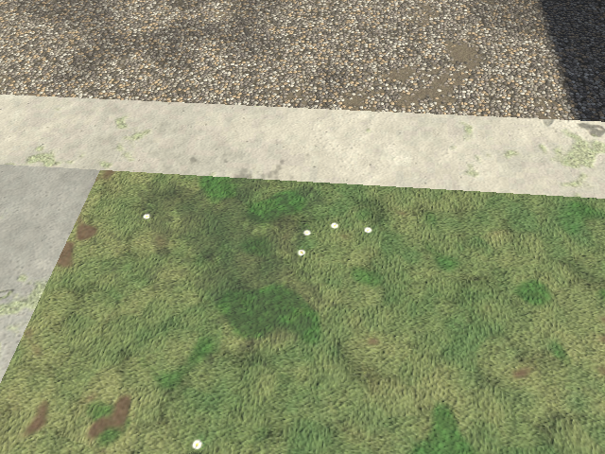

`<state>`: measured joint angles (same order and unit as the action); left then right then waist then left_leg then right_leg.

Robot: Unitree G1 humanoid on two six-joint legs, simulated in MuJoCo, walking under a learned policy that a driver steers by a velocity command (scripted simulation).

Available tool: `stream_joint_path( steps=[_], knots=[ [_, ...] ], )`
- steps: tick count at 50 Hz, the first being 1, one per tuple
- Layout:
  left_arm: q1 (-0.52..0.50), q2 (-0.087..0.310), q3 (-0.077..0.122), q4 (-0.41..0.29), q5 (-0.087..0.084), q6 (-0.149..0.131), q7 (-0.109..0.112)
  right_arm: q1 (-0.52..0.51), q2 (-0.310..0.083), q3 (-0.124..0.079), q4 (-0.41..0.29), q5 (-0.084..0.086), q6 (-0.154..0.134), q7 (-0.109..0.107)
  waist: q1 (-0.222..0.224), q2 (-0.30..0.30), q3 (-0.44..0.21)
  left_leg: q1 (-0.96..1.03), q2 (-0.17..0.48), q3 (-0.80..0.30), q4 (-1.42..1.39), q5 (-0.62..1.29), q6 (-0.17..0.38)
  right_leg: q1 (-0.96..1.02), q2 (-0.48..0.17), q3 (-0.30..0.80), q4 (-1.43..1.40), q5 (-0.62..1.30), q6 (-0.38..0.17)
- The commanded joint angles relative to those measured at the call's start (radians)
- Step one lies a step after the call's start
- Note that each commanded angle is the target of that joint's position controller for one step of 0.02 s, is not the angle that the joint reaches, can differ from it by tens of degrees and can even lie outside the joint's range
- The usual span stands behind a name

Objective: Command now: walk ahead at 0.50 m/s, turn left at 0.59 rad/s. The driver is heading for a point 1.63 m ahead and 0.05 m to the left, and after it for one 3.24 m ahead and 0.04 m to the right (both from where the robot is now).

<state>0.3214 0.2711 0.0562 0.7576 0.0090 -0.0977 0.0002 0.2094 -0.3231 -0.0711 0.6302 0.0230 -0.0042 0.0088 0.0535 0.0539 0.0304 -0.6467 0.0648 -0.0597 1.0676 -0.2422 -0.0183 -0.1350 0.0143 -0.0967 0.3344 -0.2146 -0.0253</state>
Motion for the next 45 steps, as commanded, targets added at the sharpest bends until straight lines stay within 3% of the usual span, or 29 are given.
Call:
stream_joint_path(
  steps=[1, 4, 8, 10, 11, 12, 13, 14, 15, 16, 17, 18, 20, 22, 24, 27, 29, 32, 36, 37, 38, 39, 40, 41, 42, 43, 44, 45],
  knots=[
    [-0.063, 0.163, 0.041, -0.05, -0.003, -0.014, 0.004, -0.047, -0.019, 0.001, -0.079, -0.002, -0.013, 0.012, -0.013, -0.128, 0.007, -0.089, 0.039, -0.021, -0.129, 0.129, -0.005, 0.073, -0.273, 0.147, -0.173, 0.231, -0.158],
    [-0.044, 0.185, 0.045, -0.024, -0.01, -0.004, 0.008, -0.141, -0.003, 0.01, -0.098, -0.001, -0.025, 0.031, 0.02, -0.115, 0.031, -0.04, 0.026, 0.03, -0.291, 0.244, 0.011, 0.087, -0.26, 0.052, -0.173, 0.26, -0.134],
    [-0.005, 0.22, 0.057, 0.011, -0.03, 0.014, 0.007, -0.222, -0.014, 0.008, -0.135, 0.004, -0.027, 0.052, 0.029, -0.114, 0.059, -0.007, 0.005, 0.083, -0.409, 0.192, 0.058, 0.174, -0.291, -0.011, -0.138, 0.358, -0.109],
    [-0.01, 0.25, 0.067, 0.015, -0.039, 0.025, 0.011, -0.192, -0.044, -0.008, -0.14, -0.003, -0.022, 0.055, -0.009, -0.139, 0.019, 0.09, -0.049, 0.134, -0.434, 0.093, 0.1, 0.213, -0.293, -0.054, -0.027, 0.671, -0.089],
    [-0.013, 0.265, 0.072, 0.015, -0.044, 0.032, 0.015, -0.124, -0.073, -0.024, -0.128, -0.006, -0.017, 0.052, -0.055, -0.151, -0.03, 0.191, -0.089, 0.161, -0.443, 0.053, 0.126, 0.217, -0.286, -0.075, 0.09, 0.835, -0.078],
    [-0.027, 0.262, 0.07, 0.011, -0.049, 0.037, 0.018, 0.025, -0.114, -0.051, -0.091, -0.004, -0.012, 0.045, -0.143, -0.133, -0.108, 0.399, -0.132, 0.175, -0.5, 0.098, 0.162, 0.155, -0.259, -0.108, 0.281, 0.888, -0.053],
    [-0.015, 0.227, 0.055, -0.003, -0.032, 0.034, 0.023, 0.207, -0.178, -0.084, -0.044, 0.002, -0.002, 0.026, -0.225, -0.072, -0.197, 0.708, -0.096, 0.067, -0.514, 0.122, 0.207, -0.066, -0.222, -0.109, 0.559, 0.676, -0.014],
    [0.087, 0.074, 0.004, -0.064, 0.018, 0.015, 0.007, 0.185, -0.304, -0.099, -0.048, 0.013, -0.008, 0.014, -0.098, 0.228, -0.28, 1.053, 0.187, -0.49, -0.569, -0.001, 0.387, -0.532, -0.035, -0.057, 0.936, -0.31, 0.051],
    [0.001, 0.14, 0.007, -0.078, -0.01, -0.021, -0.005, 0.221, -0.233, -0.076, -0.082, 0.006, -0.025, 0.019, -0.171, 0.133, -0.443, 1.099, 0.269, -0.793, -0.744, -0.209, 0.45, -0.64, 0.006, 0.185, 1.068, -0.389, 0.045],
    [-0.112, 0.199, 0.023, -0.111, -0.05, -0.038, -0.011, 0.189, -0.175, -0.057, -0.064, -0.004, -0.041, 0.024, -0.187, 0.066, -0.285, 0.998, 0.241, -0.656, -0.782, -0.161, 0.389, -0.718, -0.042, 0.197, 1.055, -0.281, 0.029],
    [-0.132, 0.184, 0.016, -0.119, -0.045, -0.049, -0.006, 0.134, -0.154, -0.05, -0.061, -0.003, -0.049, 0.023, -0.143, 0.002, -0.184, 0.848, 0.201, -0.538, -0.784, -0.066, 0.357, -0.691, -0.081, 0.188, 0.968, -0.19, 0.02],
    [-0.129, 0.18, 0.018, -0.107, -0.017, -0.05, 0.002, 0.067, -0.125, -0.04, -0.068, -0.005, -0.051, 0.021, -0.098, -0.039, -0.123, 0.709, 0.16, -0.443, -0.786, 0.06, 0.33, -0.626, -0.112, 0.187, 0.883, -0.14, 0.028],
    [-0.094, 0.185, 0.025, -0.098, 0.003, -0.03, 0.002, 0.007, -0.102, -0.03, -0.083, -0.022, -0.055, 0.014, -0.041, -0.006, -0.092, 0.554, 0.115, -0.36, -0.822, 0.216, 0.323, -0.509, -0.133, 0.192, 0.803, -0.089, 0.047],
    [-0.078, 0.152, 0.016, -0.083, 0.007, -0.011, -0.001, 0.012, -0.096, -0.026, -0.061, -0.018, -0.061, 0.004, -0.029, -0.013, -0.08, 0.479, 0.104, -0.28, -0.839, 0.334, 0.327, -0.479, -0.134, 0.162, 0.732, -0.055, 0.076],
    [-0.134, 0.117, 0.003, -0.096, 0.009, -0.002, -0.001, 0.043, -0.109, -0.027, -0.031, -0.018, -0.064, -0.008, -0.047, -0.015, -0.05, 0.435, 0.08, -0.208, -0.854, 0.381, 0.312, -0.485, -0.129, 0.144, 0.614, 0.053, 0.098],
    [-0.248, 0.082, -0.014, -0.115, 0.003, -0.007, -0.012, 0.085, -0.115, -0.025, 0.005, -0.012, -0.061, -0.016, -0.098, 0.005, -0.024, 0.402, 0.029, -0.13, -0.853, 0.299, 0.254, -0.421, -0.098, 0.129, 0.379, 0.285, 0.096],
    [-0.315, 0.08, -0.017, -0.129, -0.008, -0.012, -0.021, 0.129, -0.128, -0.026, 0.03, -0.009, -0.062, -0.016, -0.131, 0.008, -0.005, 0.407, 0.045, -0.143, -0.86, 0.213, 0.244, -0.384, -0.075, 0.123, 0.287, 0.369, 0.087],
    [-0.374, 0.103, -0.01, -0.152, -0.016, -0.019, -0.033, 0.176, -0.131, -0.026, 0.066, -0.003, -0.059, -0.014, -0.15, 0.014, 0.024, 0.517, 0.098, -0.194, -0.819, 0.197, 0.241, -0.429, -0.068, 0.142, 0.208, 0.327, 0.054],
    [-0.314, 0.131, 0.005, -0.146, -0.017, -0.023, -0.043, 0.175, -0.143, -0.031, 0.091, -0.008, -0.042, -0.019, -0.106, 0.052, 0.006, 0.662, 0.149, -0.209, -0.721, 0.419, 0.206, -0.389, -0.042, 0.112, 0.16, 0.156, -0.014],
    [-0.23, 0.15, 0.018, -0.123, -0.015, -0.023, -0.039, 0.159, -0.139, -0.029, 0.091, -0.009, -0.038, -0.02, -0.058, 0.044, -0.047, 0.667, 0.114, -0.165, -0.618, 0.601, 0.185, -0.268, -0.011, 0.078, 0.131, 0.155, -0.044],
    [-0.097, 0.187, 0.035, -0.091, -0.011, -0.022, -0.035, 0.159, -0.116, -0.018, 0.086, -0.019, -0.036, -0.023, 0.002, 0.019, -0.159, 0.611, 0.066, -0.111, -0.434, 0.665, 0.155, -0.055, -0.039, 0.107, 0.154, 0.208, -0.089],
    [0.036, 0.271, 0.054, -0.079, 0.004, -0.022, -0.034, 0.235, -0.059, 0.004, 0.061, -0.028, -0.045, -0.022, 0.012, -0.14, -0.33, 0.318, -0.04, -0.051, -0.101, 0.407, 0.09, 0.325, -0.241, 0.429, 0.181, 0.21, -0.226],
    [0.103, 0.264, 0.059, -0.044, -0.019, -0.013, -0.046, 0.292, -0.021, 0.018, 0.067, -0.028, -0.06, -0.019, 0.006, -0.344, -0.39, 0.041, -0.155, -0.028, 0.143, -0.285, 0.033, 0.506, -0.364, 0.811, 0.029, -0.015, -0.324],
    [0.082, 0.187, 0.036, -0.051, -0.042, -0.008, -0.047, 0.193, -0.104, 0.004, 0.049, -0.015, -0.073, -0.012, 0.033, -0.246, -0.289, -0.085, -0.098, -0.086, 0.218, -0.291, 0.041, 0.464, -0.347, 0.831, -0.026, -0.187, -0.284],
    [0.011, 0.166, 0.03, -0.066, -0.033, -0.001, -0.042, 0.093, -0.121, -0.002, 0.025, 0.0, -0.085, -0.008, 0.03, -0.165, -0.154, -0.123, -0.057, -0.064, 0.204, -0.2, 0.044, 0.331, -0.314, 0.708, -0.047, -0.156, -0.251],
    [-0.029, 0.16, 0.027, -0.077, -0.021, 0.007, -0.037, 0.033, -0.111, 0.001, 0.01, -0.012, -0.096, -0.007, 0.017, -0.097, -0.076, -0.114, -0.029, -0.041, 0.152, -0.139, 0.045, 0.209, -0.275, 0.618, -0.067, -0.051, -0.24],
    [-0.05, 0.148, 0.022, -0.084, -0.012, 0.01, -0.034, 0.024, -0.101, -0.001, 0.006, -0.027, -0.102, -0.006, -0.011, -0.08, -0.043, -0.076, -0.003, -0.041, 0.083, -0.092, 0.038, 0.126, -0.242, 0.563, -0.085, 0.047, -0.233],
    [-0.062, 0.139, 0.018, -0.089, -0.005, 0.011, -0.03, 0.039, -0.088, -0.002, 0.005, -0.035, -0.103, -0.006, -0.037, -0.103, -0.05, -0.023, 0.009, -0.041, 0.034, -0.065, 0.028, 0.081, -0.214, 0.53, -0.103, 0.114, -0.232]
  ],
)
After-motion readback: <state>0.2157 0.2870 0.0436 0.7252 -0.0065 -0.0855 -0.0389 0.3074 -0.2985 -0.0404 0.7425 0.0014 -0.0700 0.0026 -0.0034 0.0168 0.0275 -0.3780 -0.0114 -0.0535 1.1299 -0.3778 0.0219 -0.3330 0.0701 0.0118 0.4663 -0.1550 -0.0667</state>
